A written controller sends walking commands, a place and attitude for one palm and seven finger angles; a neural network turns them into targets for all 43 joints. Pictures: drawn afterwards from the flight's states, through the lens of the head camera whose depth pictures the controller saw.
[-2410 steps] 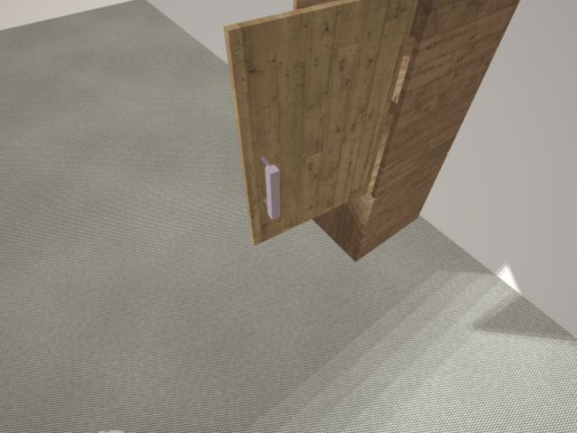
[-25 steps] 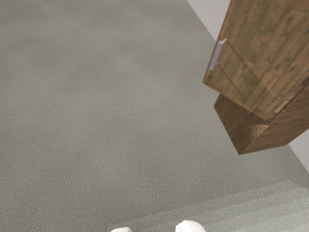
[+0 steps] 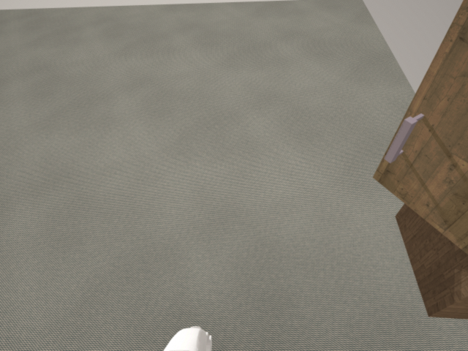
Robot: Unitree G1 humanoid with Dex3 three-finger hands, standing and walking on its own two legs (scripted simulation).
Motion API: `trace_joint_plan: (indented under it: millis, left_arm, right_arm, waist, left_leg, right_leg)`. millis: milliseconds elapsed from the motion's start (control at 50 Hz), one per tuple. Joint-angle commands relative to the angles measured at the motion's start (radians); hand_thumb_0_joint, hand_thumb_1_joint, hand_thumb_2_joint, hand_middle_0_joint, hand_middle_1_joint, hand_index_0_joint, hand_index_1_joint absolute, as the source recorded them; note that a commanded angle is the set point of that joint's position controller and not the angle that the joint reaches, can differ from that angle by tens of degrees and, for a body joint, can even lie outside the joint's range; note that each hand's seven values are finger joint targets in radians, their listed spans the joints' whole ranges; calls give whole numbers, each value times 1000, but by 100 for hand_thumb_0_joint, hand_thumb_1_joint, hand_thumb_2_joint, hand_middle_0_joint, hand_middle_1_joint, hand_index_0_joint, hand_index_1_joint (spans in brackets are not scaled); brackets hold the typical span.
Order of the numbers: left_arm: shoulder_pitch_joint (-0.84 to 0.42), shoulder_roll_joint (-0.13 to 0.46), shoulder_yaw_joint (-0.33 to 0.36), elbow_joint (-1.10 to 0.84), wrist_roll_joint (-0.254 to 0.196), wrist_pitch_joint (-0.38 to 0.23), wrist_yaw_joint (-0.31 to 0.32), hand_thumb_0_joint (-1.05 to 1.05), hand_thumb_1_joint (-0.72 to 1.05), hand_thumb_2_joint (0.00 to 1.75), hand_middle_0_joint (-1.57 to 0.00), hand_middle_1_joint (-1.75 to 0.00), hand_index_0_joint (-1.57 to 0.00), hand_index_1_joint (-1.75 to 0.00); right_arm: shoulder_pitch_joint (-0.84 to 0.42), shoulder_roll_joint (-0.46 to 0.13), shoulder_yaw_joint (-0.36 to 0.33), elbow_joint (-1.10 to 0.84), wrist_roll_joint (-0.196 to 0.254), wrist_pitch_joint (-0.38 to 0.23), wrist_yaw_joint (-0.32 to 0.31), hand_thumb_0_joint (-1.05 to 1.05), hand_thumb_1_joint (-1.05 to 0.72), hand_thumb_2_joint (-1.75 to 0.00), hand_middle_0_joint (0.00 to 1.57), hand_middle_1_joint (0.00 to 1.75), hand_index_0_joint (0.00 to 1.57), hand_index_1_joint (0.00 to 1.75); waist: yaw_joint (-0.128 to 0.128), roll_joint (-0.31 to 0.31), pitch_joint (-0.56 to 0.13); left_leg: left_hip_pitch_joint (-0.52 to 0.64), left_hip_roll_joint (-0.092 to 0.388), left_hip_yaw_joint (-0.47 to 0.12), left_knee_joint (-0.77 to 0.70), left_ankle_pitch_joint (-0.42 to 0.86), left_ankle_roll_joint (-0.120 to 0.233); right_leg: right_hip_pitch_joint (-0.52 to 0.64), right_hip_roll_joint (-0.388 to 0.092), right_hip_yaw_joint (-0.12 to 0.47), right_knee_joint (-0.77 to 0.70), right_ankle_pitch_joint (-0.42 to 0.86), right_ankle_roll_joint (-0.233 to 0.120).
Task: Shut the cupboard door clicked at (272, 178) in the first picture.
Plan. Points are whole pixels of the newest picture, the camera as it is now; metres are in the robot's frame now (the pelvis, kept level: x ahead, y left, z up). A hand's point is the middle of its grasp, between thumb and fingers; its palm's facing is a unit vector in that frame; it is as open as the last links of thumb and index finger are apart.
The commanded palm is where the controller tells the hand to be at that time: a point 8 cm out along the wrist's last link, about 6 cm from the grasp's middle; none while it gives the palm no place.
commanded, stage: walk to a spot facing it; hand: left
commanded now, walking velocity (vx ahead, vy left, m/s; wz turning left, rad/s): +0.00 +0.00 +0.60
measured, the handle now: (404, 138) +0.68 -0.47 -0.12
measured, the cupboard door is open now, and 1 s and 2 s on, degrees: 36 36 36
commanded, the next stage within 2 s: turn to face it in 0.10 s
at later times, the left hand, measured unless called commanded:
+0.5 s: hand out of the picture +0.09 +0.21 -0.19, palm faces +0.18 -0.97 -0.19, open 7.4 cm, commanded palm none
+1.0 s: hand (166, 305) +0.24 +0.17 -0.16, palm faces -0.18 -0.94 -0.27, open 7.4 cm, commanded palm none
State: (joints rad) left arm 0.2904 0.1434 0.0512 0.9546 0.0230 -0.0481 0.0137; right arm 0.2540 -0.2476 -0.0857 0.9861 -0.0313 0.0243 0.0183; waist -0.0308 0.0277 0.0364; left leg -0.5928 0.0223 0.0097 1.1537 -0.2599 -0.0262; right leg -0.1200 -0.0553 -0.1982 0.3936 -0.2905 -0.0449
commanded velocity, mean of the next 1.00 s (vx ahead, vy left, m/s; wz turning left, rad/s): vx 0.00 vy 0.00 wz -0.40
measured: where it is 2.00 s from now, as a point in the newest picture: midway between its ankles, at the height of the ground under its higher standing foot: outside the picture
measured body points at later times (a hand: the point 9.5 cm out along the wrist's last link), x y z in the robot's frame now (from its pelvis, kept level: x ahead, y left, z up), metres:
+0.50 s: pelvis +0.11 +0.03 -0.01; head +0.15 +0.05 +0.43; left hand +0.08 +0.26 -0.17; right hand +0.26 -0.16 -0.15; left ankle +0.12 +0.09 -0.75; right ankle +0.10 -0.14 -0.68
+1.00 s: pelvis +0.13 -0.02 -0.01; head +0.17 -0.04 +0.44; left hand +0.25 +0.22 -0.14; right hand +0.13 -0.29 -0.16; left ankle +0.14 +0.14 -0.66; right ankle +0.13 -0.11 -0.75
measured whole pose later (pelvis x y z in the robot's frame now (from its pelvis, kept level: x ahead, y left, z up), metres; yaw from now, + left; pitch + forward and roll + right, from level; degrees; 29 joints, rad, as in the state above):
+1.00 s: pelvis +0.13 -0.02 -0.01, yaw -13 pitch +1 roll +1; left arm 0.22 0.20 0.06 0.90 0.02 0.03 0.01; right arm 0.18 -0.25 -0.07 0.93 -0.02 0.06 -0.02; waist 0.00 0.02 0.08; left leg -0.51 0.06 0.02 1.13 -0.37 -0.08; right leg -0.29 0.03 0.01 0.51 -0.23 -0.05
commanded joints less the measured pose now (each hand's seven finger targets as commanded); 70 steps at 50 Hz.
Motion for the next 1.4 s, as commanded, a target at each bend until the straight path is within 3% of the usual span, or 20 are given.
trace_joint_plan:
  millis: [0, 120, 200, 240, 260, 280, 360, 520, 700, 720, 760, 780, 840, 900, 1100, 1160, 1180, 1220, 1260, 1380]
  left_arm:
    - [129, 128, 22, -15, 0, -25, 16, 0, 90, 90, -20, -30, -20, -30]
    - [173, 165, 25, -13, 3, -7, 21, 0, 90, 90, -20, -30, -20, -30]
    - [155, 210, 36, -25, 4, -5, 19, 0, 90, 90, -20, -30, -20, -30]
    - [157, 182, 23, -25, -13, -6, 20, 0, 90, 90, -20, -30, -20, -30]
    - [198, 111, 2, -36, -32, 0, 21, 0, 90, 90, -20, -30, -20, -30]
    - [146, 104, -14, -45, -31, 12, 39, 0, 90, 90, -20, -30, -20, -30]
    - [115, 82, 0, 9, -5, 63, 31, 0, 90, 90, -20, -30, -20, -30]
    - [36, 86, 49, -30, 6, 112, -13, 0, 90, 90, -20, -30, -20, -30]
    - [-7, 111, 59, -98, 11, 88, -32, 0, 90, 90, -20, -30, -20, -30]
    - [44, 141, 65, -85, 13, 83, -31, 0, 90, 90, -20, -30, -20, -30]
    - [112, 313, 87, -70, 19, 58, -12, 0, 90, 90, -20, -30, -20, -30]
    - [121, 323, 87, -72, 5, 63, -2, 0, 90, 90, -20, -30, -20, -30]
    - [-23, 246, 71, -112, -1, 66, 13, 0, 90, 90, -20, -30, -20, -30]
    - [-60, 231, 61, -135, -3, 59, 10, 0, 90, 90, -20, -30, -20, -30]
    - [-35, 275, 76, -121, 10, 72, -3, 0, 90, 90, -20, -30, -20, -30]
    - [-94, 271, 78, -131, 4, 83, -3, 0, 90, 90, -20, -30, -20, -30]
    - [-113, 247, 71, -137, -2, 87, -3, 0, 90, 90, -20, -30, -20, -30]
    - [-113, 170, 53, -180, -13, 91, -19, 0, 90, 90, -20, -30, -20, -30]
    - [-120, 210, 70, -165, 8, 96, -34, 0, 90, 90, -20, -30, -20, -30]
    - [-115, 167, 64, -142, 0, 113, -56, 0, 90, 90, -20, -30, -20, -30]
  right_arm:
    - [-52, 10, 16, -83, 6, 6, 12, 0, -90, -90, 20, 30, 20, 30]
    - [-181, 14, 39, -144, 5, 10, 18, 0, -90, -90, 20, 30, 20, 30]
    - [-86, -12, 42, -130, 2, -9, 3, 0, -90, -90, 20, 30, 20, 30]
    - [89, -80, 31, -83, -13, -28, -12, 0, -90, -90, 20, 30, 20, 30]
    - [152, -176, 14, -75, -9, -38, -23, 0, -90, -90, 20, 30, 20, 30]
    - [152, -184, 21, -65, 17, -29, -39, 0, -90, -90, 20, 30, 20, 30]
    - [-67, -68, 65, -88, 9, -48, -68, 0, -90, -90, 20, 30, 20, 30]
    - [-106, -92, 28, -76, 3, -20, -60, 0, -90, -90, 20, 30, 20, 30]
    - [-90, -137, -12, -87, 1, -17, -51, 0, -90, -90, 20, 30, 20, 30]
    - [-102, -137, -14, -95, 7, -16, -48, 0, -90, -90, 20, 30, 20, 30]
    - [-123, -38, 9, -158, 18, -11, -40, 0, -90, -90, 20, 30, 20, 30]
    - [-95, -57, 13, -161, 17, 6, -47, 0, -90, -90, 20, 30, 20, 30]
    - [-127, -69, 10, -146, 15, 10, -48, 0, -90, -90, 20, 30, 20, 30]
    - [-88, -59, 12, -128, 11, 16, -38, 0, -90, -90, 20, 30, 20, 30]
    - [-120, -51, 17, -168, 24, 0, -45, 0, -90, -90, 20, 30, 20, 30]
    - [-24, -53, 18, -141, 32, -10, -52, 0, -90, -90, 20, 30, 20, 30]
    - [18, -74, 15, -123, 33, -18, -54, 0, -90, -90, 20, 30, 20, 30]
    - [60, -228, -10, -139, 8, -31, -67, 0, -90, -90, 20, 30, 20, 30]
    - [-13, -177, 9, -155, -3, -32, -73, 0, -90, -90, 20, 30, 20, 30]
    - [-36, -138, 16, -160, 0, -33, -73, 0, -90, -90, 20, 30, 20, 30]
  waist:
    - [19, -181, 15]
    - [44, -191, 18]
    - [1, -212, -66]
    - [-74, -96, -205]
    - [-77, 164, -320]
    - [-76, 80, -334]
    - [24, 64, -34]
    - [45, 93, 0]
    - [56, 126, -78]
    - [85, 73, -101]
    - [124, -359, -109]
    - [114, -292, -129]
    - [63, -212, -88]
    - [36, -118, -111]
    - [67, -191, -87]
    - [17, -196, -106]
    - [-3, -125, -112]
    - [-17, 306, -91]
    - [22, 142, -47]
    - [29, 146, -51]
  left_leg:
    - [-110, 21, 40, -34, 23, -10]
    - [-48, -4, 126, -314, -7, 11]
    - [205, -82, 178, -519, -3, 60]
    - [632, 54, 53, -641, 485, 127]
    - [868, 378, -315, -617, 1046, 295]
    - [781, 442, -275, -654, 1127, 340]
    - [431, 343, -72, -805, 682, 218]
    - [351, 328, 63, -866, 213, 186]
    - [470, 349, 167, -640, 366, 121]
    - [416, 313, 207, -537, 296, 80]
    - [38, 39, 201, -99, -404, -28]
    - [22, 53, 70, 15, -394, -26]
    - [-66, 74, -25, 94, -189, -43]
    - [21, 66, -15, 24, -98, -56]
    - [142, 10, -6, -356, -175, -51]
    - [340, -12, -4, -597, -54, -36]
    - [481, 13, -11, -739, 23, -32]
    - [556, 434, -419, -937, 24, 129]
    - [423, 406, -308, -907, 214, 187]
    - [478, 278, -30, -818, 358, 146]
  right_leg:
    - [134, -230, 36, -77, 838, 29]
    - [207, -259, -14, -4, 987, -1]
    - [193, -266, -21, 190, 1165, -22]
    - [-51, -193, -34, 467, 774, 30]
    - [-329, -40, 10, 744, -154, 74]
    - [-288, -29, 183, 824, -374, 53]
    - [-281, -59, 251, 711, -226, 75]
    - [-322, -18, 158, 610, -107, 91]
    - [-195, 26, 94, 218, 28, 56]
    - [-92, 18, 114, 111, 162, 40]
    - [106, -303, 599, -19, 811, -141]
    - [83, -347, 585, -20, 796, -190]
    - [65, -223, 501, -19, 570, -154]
    - [-12, -173, 440, -42, 432, -127]
    - [-53, -148, 586, -30, 345, -154]
    - [-175, -103, 602, 27, 288, -93]
    - [-286, -46, 564, 71, 183, -43]
    - [-517, 143, 269, 466, -314, 69]
    - [-470, 77, 288, 718, -226, 84]
    - [-448, 48, 193, 714, -127, 110]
